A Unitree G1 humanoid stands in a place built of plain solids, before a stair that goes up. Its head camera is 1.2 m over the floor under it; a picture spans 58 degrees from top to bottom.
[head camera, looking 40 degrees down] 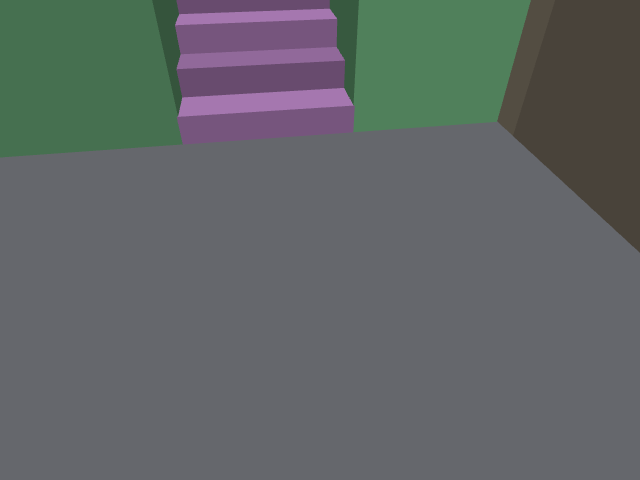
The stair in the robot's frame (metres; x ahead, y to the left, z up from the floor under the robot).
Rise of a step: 0.17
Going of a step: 0.28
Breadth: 1.02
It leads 9 degrees to the left of straight ahead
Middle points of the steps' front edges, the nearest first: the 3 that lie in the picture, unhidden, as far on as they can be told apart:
2.38 0.30 0.17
2.65 0.34 0.34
2.93 0.39 0.51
